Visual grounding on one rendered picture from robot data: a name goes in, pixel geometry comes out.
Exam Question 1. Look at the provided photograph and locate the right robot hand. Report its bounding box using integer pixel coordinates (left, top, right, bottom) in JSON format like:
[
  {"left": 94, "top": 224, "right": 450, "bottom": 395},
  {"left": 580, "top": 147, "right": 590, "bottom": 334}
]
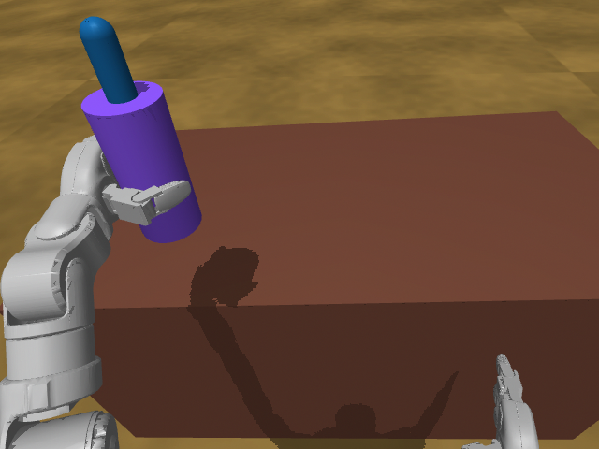
[{"left": 461, "top": 354, "right": 539, "bottom": 449}]

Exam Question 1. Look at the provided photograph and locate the left robot arm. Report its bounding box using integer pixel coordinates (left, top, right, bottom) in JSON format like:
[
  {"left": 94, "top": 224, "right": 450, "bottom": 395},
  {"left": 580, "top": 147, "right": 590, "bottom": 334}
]
[{"left": 0, "top": 194, "right": 120, "bottom": 449}]

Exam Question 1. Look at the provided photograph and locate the bottle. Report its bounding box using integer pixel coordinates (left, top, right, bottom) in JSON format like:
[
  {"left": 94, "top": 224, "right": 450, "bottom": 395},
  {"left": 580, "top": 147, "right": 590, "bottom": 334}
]
[{"left": 80, "top": 16, "right": 202, "bottom": 243}]

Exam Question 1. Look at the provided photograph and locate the left robot hand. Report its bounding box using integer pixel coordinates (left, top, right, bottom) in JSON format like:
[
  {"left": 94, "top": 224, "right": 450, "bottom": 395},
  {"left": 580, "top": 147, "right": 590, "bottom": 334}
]
[{"left": 60, "top": 135, "right": 191, "bottom": 226}]

